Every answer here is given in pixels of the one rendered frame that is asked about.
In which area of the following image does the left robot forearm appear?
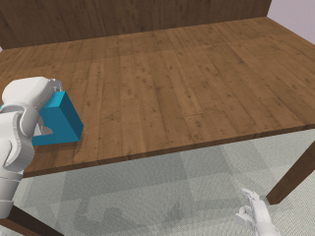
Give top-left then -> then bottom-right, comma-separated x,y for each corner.
0,101 -> 39,219

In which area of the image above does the right robot forearm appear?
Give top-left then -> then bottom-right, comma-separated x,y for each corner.
254,221 -> 283,236

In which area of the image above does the right robot hand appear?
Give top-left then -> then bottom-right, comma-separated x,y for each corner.
236,188 -> 274,231

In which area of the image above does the sponge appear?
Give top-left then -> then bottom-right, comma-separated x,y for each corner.
0,90 -> 84,146

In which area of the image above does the left robot hand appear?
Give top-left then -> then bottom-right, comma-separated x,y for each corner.
2,77 -> 63,137

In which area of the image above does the table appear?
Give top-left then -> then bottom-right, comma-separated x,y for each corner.
0,0 -> 315,236

